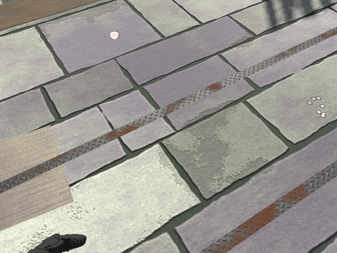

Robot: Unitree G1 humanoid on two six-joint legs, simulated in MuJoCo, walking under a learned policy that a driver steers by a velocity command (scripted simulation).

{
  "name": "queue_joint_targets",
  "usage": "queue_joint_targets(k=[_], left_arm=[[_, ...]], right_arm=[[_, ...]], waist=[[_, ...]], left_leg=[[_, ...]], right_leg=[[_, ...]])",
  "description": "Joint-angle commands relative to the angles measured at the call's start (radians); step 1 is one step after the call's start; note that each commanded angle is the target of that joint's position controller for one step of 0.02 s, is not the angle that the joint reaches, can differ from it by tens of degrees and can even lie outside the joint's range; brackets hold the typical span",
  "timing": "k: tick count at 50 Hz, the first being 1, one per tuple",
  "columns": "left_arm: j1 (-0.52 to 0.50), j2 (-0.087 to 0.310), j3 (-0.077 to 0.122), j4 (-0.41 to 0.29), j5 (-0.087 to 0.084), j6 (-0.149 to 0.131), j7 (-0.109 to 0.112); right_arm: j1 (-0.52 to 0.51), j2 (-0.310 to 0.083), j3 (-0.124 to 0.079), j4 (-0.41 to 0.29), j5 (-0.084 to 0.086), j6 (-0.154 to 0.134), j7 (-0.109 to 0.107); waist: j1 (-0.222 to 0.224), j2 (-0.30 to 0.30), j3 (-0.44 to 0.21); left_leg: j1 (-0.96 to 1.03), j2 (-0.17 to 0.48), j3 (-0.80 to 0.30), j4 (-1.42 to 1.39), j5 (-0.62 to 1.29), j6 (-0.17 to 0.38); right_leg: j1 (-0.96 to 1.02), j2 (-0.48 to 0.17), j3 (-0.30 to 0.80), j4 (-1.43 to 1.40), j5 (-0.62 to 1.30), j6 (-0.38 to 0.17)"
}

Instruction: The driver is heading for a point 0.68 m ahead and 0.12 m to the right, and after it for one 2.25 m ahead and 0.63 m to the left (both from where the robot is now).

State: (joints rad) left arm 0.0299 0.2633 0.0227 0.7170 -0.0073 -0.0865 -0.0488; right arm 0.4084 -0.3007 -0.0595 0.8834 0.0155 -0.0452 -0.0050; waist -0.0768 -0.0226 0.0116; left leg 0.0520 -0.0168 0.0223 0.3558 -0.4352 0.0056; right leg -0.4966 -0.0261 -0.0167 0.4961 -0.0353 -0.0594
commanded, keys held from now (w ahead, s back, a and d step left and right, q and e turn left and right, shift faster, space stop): w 0.44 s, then w+e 0.48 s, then q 0.08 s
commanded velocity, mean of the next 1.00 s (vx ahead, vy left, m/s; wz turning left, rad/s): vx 0.49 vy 0.00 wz -0.19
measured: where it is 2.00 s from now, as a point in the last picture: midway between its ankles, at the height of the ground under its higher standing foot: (168, 189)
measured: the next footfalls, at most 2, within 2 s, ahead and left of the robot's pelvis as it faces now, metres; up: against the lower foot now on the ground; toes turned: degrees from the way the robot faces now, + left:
left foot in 0.52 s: +0.45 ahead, +0.14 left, +0.00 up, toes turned +1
right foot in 1.04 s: +0.71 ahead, -0.15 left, +0.00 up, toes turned -17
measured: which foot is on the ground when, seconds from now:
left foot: down 0.00-0.02, up 0.04-0.50, down 0.52-1.00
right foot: down 0.00-0.54, up 0.56-1.00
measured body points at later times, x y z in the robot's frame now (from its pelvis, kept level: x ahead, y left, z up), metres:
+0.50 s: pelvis +0.27 +0.02 +0.01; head +0.30 +0.03 +0.46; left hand +0.26 +0.30 -0.13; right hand +0.50 -0.21 -0.08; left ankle +0.42 +0.14 -0.72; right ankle +0.13 -0.11 -0.72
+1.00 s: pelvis +0.54 +0.01 +0.01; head +0.56 +0.00 +0.45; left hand +0.78 +0.20 -0.09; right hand +0.49 -0.27 -0.13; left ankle +0.42 +0.14 -0.72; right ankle +0.67 -0.14 -0.70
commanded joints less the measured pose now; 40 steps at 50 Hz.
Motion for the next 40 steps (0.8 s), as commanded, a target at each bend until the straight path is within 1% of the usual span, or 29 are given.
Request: queue_joint_targets(k=[1, 2, 3, 4, 5, 6, 7, 8, 10, 11, 13, 16, 19, 21, 23, 24, 25, 26, 27, 28, 29, 30, 31, 32, 33, 34, 35, 37, 40], left_arm=[[0.388, 0.309, 0.103, 0.034, 0.02, -0.001, 0.02], [0.422, 0.25, 0.087, 0.047, 0.001, 0.006, 0.018], [0.362, 0.198, 0.068, 0.04, -0.005, 0.007, 0.02], [0.294, 0.176, 0.061, 0.028, -0.002, 0.009, 0.024], [0.238, 0.151, 0.054, 0.024, 0.006, 0.008, 0.022], [0.202, 0.123, 0.045, 0.019, 0.016, 0.002, 0.02], [0.183, 0.115, 0.044, 0.019, 0.019, -0.002, 0.018], [0.181, 0.117, 0.046, 0.023, 0.015, -0.008, 0.017], [0.192, 0.139, 0.053, 0.04, 0.01, -0.018, 0.02], [0.205, 0.15, 0.056, 0.05, 0.01, -0.018, 0.025], [0.228, 0.16, 0.06, 0.065, 0.007, -0.013, 0.033], [0.272, 0.178, 0.063, 0.088, -0.002, -0.006, 0.042], [0.332, 0.191, 0.068, 0.123, -0.011, 0.006, 0.045], [0.346, 0.196, 0.072, 0.14, -0.015, 0.017, 0.048], [0.346, 0.204, 0.077, 0.151, -0.018, 0.028, 0.053], [0.334, 0.21, 0.078, 0.151, -0.019, 0.033, 0.054], [0.318, 0.201, 0.074, 0.149, -0.019, 0.038, 0.055], [0.321, 0.156, 0.055, 0.135, -0.005, 0.038, 0.056], [0.425, 0.049, 0.022, 0.108, 0.003, 0.022, 0.05], [0.419, 0.07, 0.024, 0.122, -0.009, 0.004, 0.049], [0.34, 0.163, 0.053, 0.103, -0.038, -0.003, 0.047], [0.282, 0.166, 0.056, 0.085, -0.043, -0.003, 0.049], [0.257, 0.158, 0.06, 0.083, -0.032, 0.002, 0.054], [0.274, 0.145, 0.066, 0.09, -0.027, 0.016, 0.057], [0.298, 0.123, 0.066, 0.099, -0.027, 0.031, 0.056], [0.309, 0.1, 0.064, 0.103, -0.028, 0.043, 0.056], [0.301, 0.088, 0.064, 0.096, -0.027, 0.053, 0.056], [0.263, 0.082, 0.066, 0.077, -0.022, 0.063, 0.058], [0.196, 0.067, 0.063, 0.051, -0.016, 0.055, 0.044]], right_arm=[[0.074, -0.036, 0.01, -0.089, -0.015, -0.021, -0.002], [0.064, -0.044, 0.013, -0.071, -0.011, -0.043, 0.004], [-0.023, -0.134, -0.012, -0.092, 0.016, -0.057, 0.012], [-0.1, -0.135, -0.012, -0.114, 0.024, -0.063, 0.013], [-0.141, -0.124, -0.012, -0.122, 0.011, -0.062, 0.009], [-0.134, -0.116, -0.017, -0.117, 0.0, -0.053, 0.005], [-0.109, -0.095, -0.015, -0.107, -0.002, -0.041, 0.005], [-0.091, -0.073, -0.011, -0.099, -0.004, -0.031, 0.003], [-0.12, -0.057, -0.007, -0.109, -0.01, -0.018, -0.002], [-0.157, -0.054, -0.006, -0.121, -0.013, -0.018, -0.003], [-0.223, -0.044, -0.001, -0.136, -0.016, -0.023, 0.001], [-0.329, -0.024, 0.009, -0.157, -0.01, -0.034, 0.014], [-0.412, -0.03, 0.012, -0.184, -0.001, -0.041, 0.028], [-0.441, -0.043, 0.009, -0.2, 0.001, -0.045, 0.039], [-0.427, -0.065, 0.002, -0.202, -0.001, -0.049, 0.045], [-0.378, -0.082, -0.007, -0.191, -0.003, -0.053, 0.044], [-0.262, -0.114, -0.026, -0.156, -0.006, -0.056, 0.039], [-0.089, -0.174, -0.051, -0.113, -0.016, -0.056, 0.028], [0.024, -0.277, -0.078, -0.094, -0.031, -0.048, 0.02], [0.051, -0.21, -0.059, -0.091, -0.02, -0.043, 0.021], [-0.01, -0.153, -0.04, -0.094, -0.016, -0.044, 0.019], [-0.083, -0.123, -0.03, -0.103, -0.015, -0.046, 0.017], [-0.15, -0.087, -0.02, -0.104, -0.017, -0.05, 0.019], [-0.193, -0.061, -0.014, -0.104, -0.024, -0.058, 0.02], [-0.217, -0.051, -0.014, -0.099, -0.029, -0.064, 0.021], [-0.227, -0.05, -0.015, -0.093, -0.031, -0.071, 0.021], [-0.231, -0.06, -0.02, -0.085, -0.033, -0.076, 0.019], [-0.222, -0.076, -0.026, -0.067, -0.037, -0.08, 0.011], [-0.208, -0.094, -0.031, -0.05, -0.036, -0.073, -0.002]], waist=[[0.171, -0.145, -0.358], [0.189, -0.232, -0.424], [0.192, -0.152, -0.274], [0.17, -0.091, -0.164], [0.142, -0.041, -0.08], [0.106, -0.053, -0.048], [0.082, -0.07, -0.042], [0.068, -0.071, -0.041], [0.06, -0.057, -0.018], [0.067, -0.045, -0.004], [0.085, -0.035, 0.01], [0.124, -0.033, 0.031], [0.154, -0.033, 0.051], [0.15, -0.038, 0.059], [0.128, -0.047, 0.049], [0.093, -0.055, 0.024], [0.029, -0.045, -0.044], [-0.04, -0.006, -0.179], [-0.026, 0.212, -0.339], [-0.046, 0.283, -0.4], [-0.045, 0.201, -0.247], [-0.018, 0.161, -0.151], [0.011, 0.129, -0.079], [0.045, 0.154, -0.046], [0.066, 0.163, -0.033], [0.078, 0.15, -0.023], [0.085, 0.134, -0.008], [0.086, 0.102, 0.015], [0.07, 0.084, 0.034]], left_leg=[[-0.535, 0.032, 0.009, 0.709, 0.421, 0.022], [-0.709, -0.042, -0.112, 0.883, -0.137, 0.01], [-0.811, 0.022, -0.149, 0.96, -0.11, 0.024], [-0.823, 0.074, -0.113, 0.93, -0.02, 0.032], [-0.796, 0.11, -0.091, 0.863, 0.052, 0.029], [-0.734, 0.141, -0.098, 0.806, 0.105, 0.026], [-0.677, 0.15, -0.098, 0.781, 0.133, 0.019], [-0.652, 0.154, -0.092, 0.758, 0.147, 0.011], [-0.674, 0.162, -0.085, 0.686, 0.205, -0.009], [-0.7, 0.165, -0.084, 0.63, 0.255, -0.018], [-0.71, 0.16, -0.077, 0.497, 0.376, -0.025], [-0.658, 0.127, -0.045, 0.31, 0.514, -0.024], [-0.656, 0.107, -0.041, 0.22, 0.53, -0.015], [-0.669, 0.101, -0.052, 0.177, 0.479, 0.007], [-0.619, 0.088, -0.049, 0.147, 0.405, 0.031], [-0.538, 0.067, -0.033, 0.128, 0.372, 0.044], [-0.371, 0.04, -0.008, 0.099, 0.368, 0.066], [-0.089, 0.111, -0.069, 0.142, 0.39, 0.108], [0.325, 0.373, -0.464, 0.12, 0.256, 0.243], [0.345, 0.436, -0.71, -0.02, 0.113, 0.276], [0.224, 0.403, -0.585, -0.049, 0.039, 0.225], [0.092, 0.372, -0.458, -0.075, 0.07, 0.193], [-0.03, 0.334, -0.363, -0.117, 0.131, 0.177], [-0.115, 0.303, -0.279, -0.153, 0.196, 0.161], [-0.173, 0.285, -0.222, -0.182, 0.24, 0.157], [-0.202, 0.278, -0.171, -0.204, 0.293, 0.163], [-0.217, 0.277, -0.126, -0.219, 0.342, 0.167], [-0.208, 0.276, -0.055, -0.234, 0.415, 0.174], [-0.174, 0.257, 0.044, -0.243, 0.47, 0.161]], right_leg=[[0.845, -0.297, 0.452, 0.004, -0.093, -0.226], [0.919, -0.368, 0.744, -0.151, -0.218, -0.28], [0.815, -0.338, 0.636, -0.18, -0.306, -0.23], [0.671, -0.302, 0.509, -0.201, -0.275, -0.198], [0.528, -0.263, 0.416, -0.237, -0.2, -0.185], [0.43, -0.23, 0.351, -0.269, -0.127, -0.171], [0.37, -0.212, 0.314, -0.299, -0.09, -0.171], [0.336, -0.205, 0.282, -0.323, -0.052, -0.18], [0.307, -0.201, 0.224, -0.358, 0.015, -0.193], [0.311, -0.199, 0.201, -0.37, 0.039, -0.194], [0.325, -0.177, 0.145, -0.379, 0.059, -0.174], [0.332, -0.152, 0.084, -0.383, 0.046, -0.145], [0.408, -0.186, 0.09, -0.361, 0.022, -0.142], [0.479, -0.219, 0.102, -0.327, 0.042, -0.13], [0.522, -0.241, 0.123, -0.274, 0.111, -0.113], [0.525, -0.233, 0.126, -0.215, 0.212, -0.102], [0.499, -0.19, 0.1, -0.082, 0.334, -0.08], [0.369, -0.132, 0.063, 0.15, 0.256, -0.048], [-0.038, 0.023, -0.015, 0.547, -0.117, 0.033], [-0.178, 0.064, 0.116, 0.716, -0.553, 0.038], [-0.258, 0.008, 0.154, 0.79, -0.503, 0.025], [-0.262, -0.042, 0.125, 0.77, -0.414, 0.019], [-0.231, -0.074, 0.116, 0.718, -0.339, 0.023], [-0.174, -0.103, 0.125, 0.675, -0.281, 0.027], [-0.121, -0.113, 0.124, 0.662, -0.248, 0.033], [-0.106, -0.115, 0.12, 0.656, -0.226, 0.039], [-0.118, -0.117, 0.121, 0.644, -0.195, 0.045], [-0.169, -0.117, 0.133, 0.582, -0.117, 0.056], [-0.184, -0.108, 0.111, 0.407, 0.031, 0.06]])
Velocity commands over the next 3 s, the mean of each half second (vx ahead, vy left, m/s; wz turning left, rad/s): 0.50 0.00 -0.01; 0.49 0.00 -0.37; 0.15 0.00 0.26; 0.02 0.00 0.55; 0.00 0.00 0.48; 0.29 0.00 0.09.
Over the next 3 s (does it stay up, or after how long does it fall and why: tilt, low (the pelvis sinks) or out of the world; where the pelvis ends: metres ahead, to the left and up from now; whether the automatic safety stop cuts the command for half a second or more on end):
stays up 0.82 0.03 0.01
